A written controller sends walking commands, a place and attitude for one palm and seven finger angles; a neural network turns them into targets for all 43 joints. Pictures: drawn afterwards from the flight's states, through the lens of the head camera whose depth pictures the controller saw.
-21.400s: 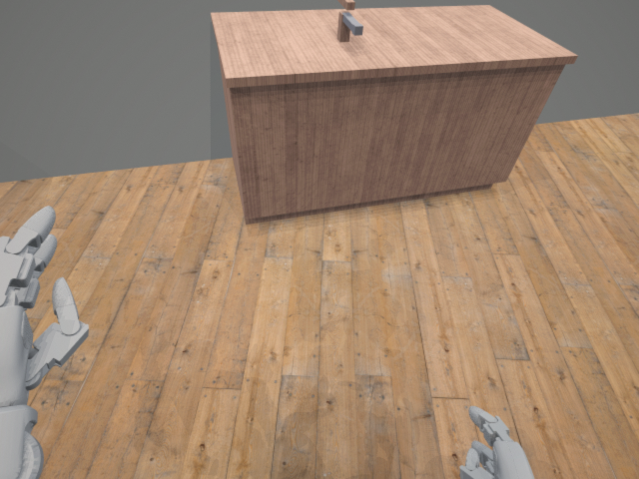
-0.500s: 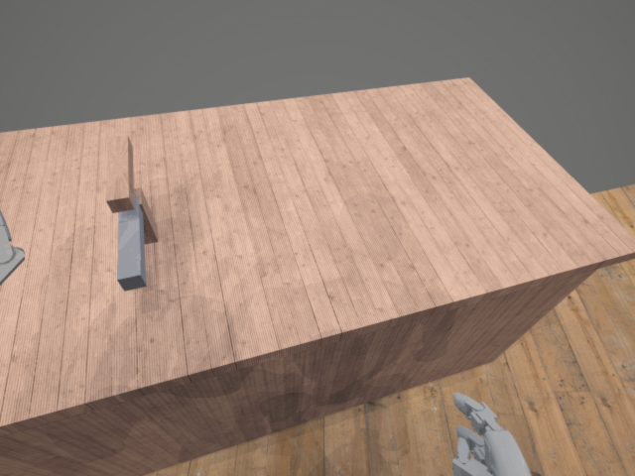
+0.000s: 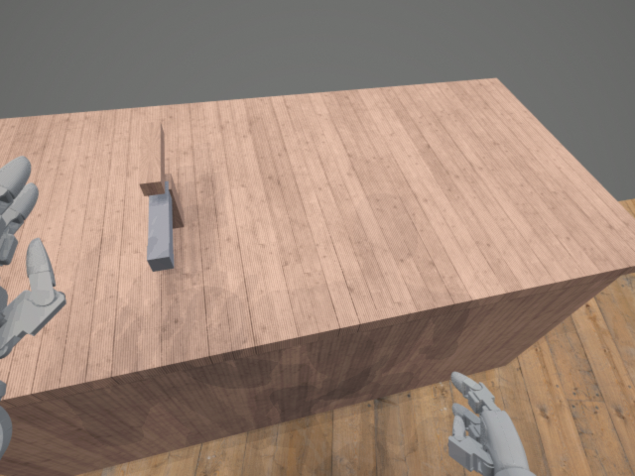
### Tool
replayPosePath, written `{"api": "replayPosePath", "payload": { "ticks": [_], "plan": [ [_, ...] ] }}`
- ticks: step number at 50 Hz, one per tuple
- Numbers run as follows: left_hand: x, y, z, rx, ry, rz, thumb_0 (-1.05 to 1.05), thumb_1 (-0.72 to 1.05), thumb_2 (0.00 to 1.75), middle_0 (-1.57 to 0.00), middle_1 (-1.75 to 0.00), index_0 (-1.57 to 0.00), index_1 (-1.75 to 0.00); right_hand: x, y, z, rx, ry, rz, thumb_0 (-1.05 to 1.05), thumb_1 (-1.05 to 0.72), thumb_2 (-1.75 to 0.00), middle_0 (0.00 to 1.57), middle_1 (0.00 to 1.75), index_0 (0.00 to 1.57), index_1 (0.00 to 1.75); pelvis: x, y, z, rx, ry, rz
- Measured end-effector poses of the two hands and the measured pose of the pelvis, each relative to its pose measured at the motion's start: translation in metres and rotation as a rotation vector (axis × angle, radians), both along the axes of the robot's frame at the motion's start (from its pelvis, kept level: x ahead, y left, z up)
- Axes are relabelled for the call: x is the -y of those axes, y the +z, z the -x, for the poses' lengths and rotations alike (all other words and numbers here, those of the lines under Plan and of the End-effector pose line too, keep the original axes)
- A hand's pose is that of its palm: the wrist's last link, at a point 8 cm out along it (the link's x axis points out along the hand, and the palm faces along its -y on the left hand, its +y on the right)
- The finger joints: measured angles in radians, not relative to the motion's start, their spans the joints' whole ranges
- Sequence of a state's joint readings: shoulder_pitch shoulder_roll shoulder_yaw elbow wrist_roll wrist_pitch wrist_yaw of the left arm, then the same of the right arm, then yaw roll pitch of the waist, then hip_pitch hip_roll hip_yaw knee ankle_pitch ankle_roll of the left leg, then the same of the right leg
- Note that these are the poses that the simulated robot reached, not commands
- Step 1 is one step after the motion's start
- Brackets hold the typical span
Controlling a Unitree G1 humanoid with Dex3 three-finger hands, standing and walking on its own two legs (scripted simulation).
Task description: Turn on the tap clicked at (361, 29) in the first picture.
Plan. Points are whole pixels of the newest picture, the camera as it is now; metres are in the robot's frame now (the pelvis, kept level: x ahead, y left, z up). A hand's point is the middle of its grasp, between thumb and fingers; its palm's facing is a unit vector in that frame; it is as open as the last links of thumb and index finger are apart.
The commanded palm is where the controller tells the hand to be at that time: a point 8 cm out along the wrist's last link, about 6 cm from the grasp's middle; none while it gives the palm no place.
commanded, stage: come to a stop and stand still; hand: left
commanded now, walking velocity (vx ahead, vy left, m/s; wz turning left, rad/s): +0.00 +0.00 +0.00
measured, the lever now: (160, 257) +0.36 +0.25 +0.03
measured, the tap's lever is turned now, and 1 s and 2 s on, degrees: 0 0 0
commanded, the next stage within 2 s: look again from close up in 0.38 s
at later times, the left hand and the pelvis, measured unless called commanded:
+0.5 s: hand (62, 329) +0.20 +0.25 +0.16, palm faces +0.33 -0.89 -0.33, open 7.4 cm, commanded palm +0.14 +0.28 +0.18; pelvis -0.02 +0.00 +0.00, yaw +1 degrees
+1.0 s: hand (77, 325) +0.20 +0.23 +0.16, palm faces +0.33 -0.89 -0.32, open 7.4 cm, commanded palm +0.15 +0.27 +0.18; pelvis -0.01 -0.01 +0.00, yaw -1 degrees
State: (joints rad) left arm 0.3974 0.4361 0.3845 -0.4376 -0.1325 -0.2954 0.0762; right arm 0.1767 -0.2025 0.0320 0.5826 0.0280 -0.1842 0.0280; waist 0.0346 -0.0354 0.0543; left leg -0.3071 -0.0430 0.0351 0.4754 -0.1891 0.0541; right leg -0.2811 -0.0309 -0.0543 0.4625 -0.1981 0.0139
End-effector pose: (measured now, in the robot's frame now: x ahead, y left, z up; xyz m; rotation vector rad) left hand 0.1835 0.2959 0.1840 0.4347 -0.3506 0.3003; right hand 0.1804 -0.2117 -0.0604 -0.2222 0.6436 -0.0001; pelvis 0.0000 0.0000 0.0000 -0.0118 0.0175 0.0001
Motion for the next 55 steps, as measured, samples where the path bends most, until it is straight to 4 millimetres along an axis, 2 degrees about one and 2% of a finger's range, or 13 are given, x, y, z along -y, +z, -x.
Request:
{"api": "replayPosePath", "payload": {
  "ticks": [6, 20, 41, 55],
  "plan": [
    [0.002, -0.012, 0.009, -0.044, 0.009, 0.044, 0.01, 0.89, 0.9, -0.21, -0.3, -0.21, -0.31, 0.004, 0.002, 0.01, 0.003, -0.015, 0.011, 0.01, -0.9, -0.9, 0.2, 0.3, 0.21, 0.3, 0.001, 0.001, 0.007, 0.008, 0.005, 0.002],
    [0.004, -0.012, 0.019, -0.051, -0.001, 0.044, 0.01, 0.89, 0.9, -0.21, -0.3, -0.21, -0.31, 0.016, 0.004, 0.03, 0.002, -0.054, 0.032, 0.01, -0.9, -0.9, 0.2, 0.3, 0.21, 0.3, 0.002, 0.001, 0.015, 0.019, 0.011, 0.007],
    [0.012, -0.007, 0.024, -0.048, 0.003, 0.05, 0.01, 0.89, 0.9, -0.21, -0.3, -0.21, -0.31, 0.007, 0.011, 0.02, 0.053, -0.038, 0.01, 0.01, -0.9, -0.9, 0.2, 0.3, 0.21, 0.3, 0.003, 0.003, 0.017, 0.036, 0.003, 0.004],
    [0.026, -0.007, 0.011, -0.049, -0.007, 0.064, 0.01, 0.89, 0.9, -0.21, -0.3, -0.21, -0.31, 0.019, 0.012, 0.022, 0.037, -0.07, 0.018, 0.01, -0.9, -0.9, 0.2, 0.3, 0.21, 0.3, 0.014, 0.005, 0.012, 0.037, -0.023, -0.002]
  ]
}}
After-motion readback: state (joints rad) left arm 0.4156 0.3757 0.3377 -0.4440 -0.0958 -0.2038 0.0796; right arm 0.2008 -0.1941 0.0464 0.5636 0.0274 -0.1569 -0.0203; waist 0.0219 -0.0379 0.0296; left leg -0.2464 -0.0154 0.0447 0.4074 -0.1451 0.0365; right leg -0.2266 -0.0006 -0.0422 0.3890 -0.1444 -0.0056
